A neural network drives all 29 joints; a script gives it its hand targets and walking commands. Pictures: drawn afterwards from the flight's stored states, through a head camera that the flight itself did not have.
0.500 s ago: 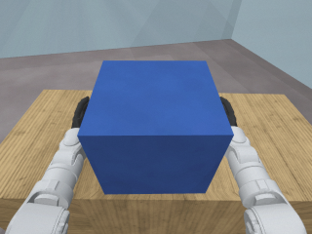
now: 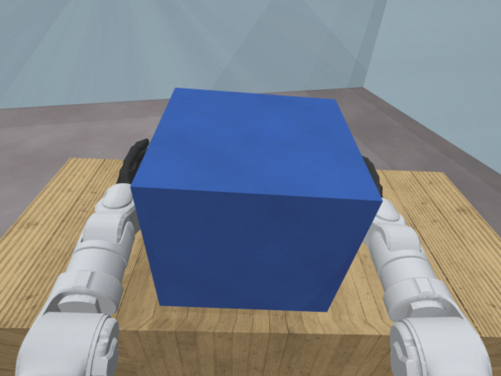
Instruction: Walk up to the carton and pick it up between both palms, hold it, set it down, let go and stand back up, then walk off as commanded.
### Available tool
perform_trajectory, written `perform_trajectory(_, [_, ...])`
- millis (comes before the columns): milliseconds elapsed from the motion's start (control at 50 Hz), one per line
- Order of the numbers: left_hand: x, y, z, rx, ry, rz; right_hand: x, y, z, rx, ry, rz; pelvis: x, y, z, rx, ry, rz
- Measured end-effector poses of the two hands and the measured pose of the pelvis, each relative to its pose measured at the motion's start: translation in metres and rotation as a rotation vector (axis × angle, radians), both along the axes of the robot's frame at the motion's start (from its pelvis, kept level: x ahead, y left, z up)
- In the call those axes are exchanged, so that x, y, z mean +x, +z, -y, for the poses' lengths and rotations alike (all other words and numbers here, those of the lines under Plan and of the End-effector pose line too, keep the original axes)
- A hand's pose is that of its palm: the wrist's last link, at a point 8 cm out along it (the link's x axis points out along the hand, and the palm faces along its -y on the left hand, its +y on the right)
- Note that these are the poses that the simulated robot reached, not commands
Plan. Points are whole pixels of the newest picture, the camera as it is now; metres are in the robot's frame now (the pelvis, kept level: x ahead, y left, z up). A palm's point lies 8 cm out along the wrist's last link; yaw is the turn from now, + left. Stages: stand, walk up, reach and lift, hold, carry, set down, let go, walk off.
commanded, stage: reach and lift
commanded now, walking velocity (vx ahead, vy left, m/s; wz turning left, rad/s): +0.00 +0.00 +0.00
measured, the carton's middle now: (250, 199) +0.42 +0.01 +0.12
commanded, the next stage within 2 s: hold in 1.04 s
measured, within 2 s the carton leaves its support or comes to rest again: neither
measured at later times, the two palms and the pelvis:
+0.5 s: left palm (117, 181) +0.36 +0.21 +0.19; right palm (370, 187) +0.38 -0.18 +0.19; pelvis +0.00 +0.00 +0.00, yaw +0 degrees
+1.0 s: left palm (127, 168) +0.38 +0.20 +0.21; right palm (380, 179) +0.39 -0.19 +0.20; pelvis +0.00 +0.00 +0.01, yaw +0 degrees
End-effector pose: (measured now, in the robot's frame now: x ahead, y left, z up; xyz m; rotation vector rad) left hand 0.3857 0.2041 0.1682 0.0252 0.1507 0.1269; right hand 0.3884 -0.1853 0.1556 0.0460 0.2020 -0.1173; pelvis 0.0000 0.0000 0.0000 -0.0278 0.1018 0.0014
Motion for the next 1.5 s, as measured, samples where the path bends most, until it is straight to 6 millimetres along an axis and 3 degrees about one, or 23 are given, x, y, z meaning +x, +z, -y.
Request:
perform_trajectory(220, [-0.009,0.024,-0.003,0.006,0.022,-0.003,0.0,0.021,-0.003,-0.015,0.025,0.0,0.005,0.003,0.001,0.001,0.003,0.037])
perform_trajectory(440, [-0.021,0.026,-0.011,-0.022,0.028,-0.028,-0.008,0.036,-0.01,-0.031,0.034,-0.025,-0.001,0.004,-0.001,-0.003,0.005,0.059])
perform_trajectory(680, [-0.018,0.039,0.004,-0.013,0.002,-0.003,-0.014,0.049,0.004,-0.011,0.013,0.004,-0.006,0.003,-0.001,-0.004,0.005,0.065])
perform_trajectory(1100, [-0.011,0.044,0.004,-0.031,0.024,-0.02,-0.001,0.049,0.004,-0.008,0.03,-0.01,0.0,0.005,0.001,-0.001,0.006,0.053])
perform_trajectory(1500, [-0.026,0.056,0.004,-0.049,0.013,-0.014,-0.021,0.065,0.005,-0.022,0.018,-0.003,-0.009,0.005,-0.001,-0.004,0.007,0.076])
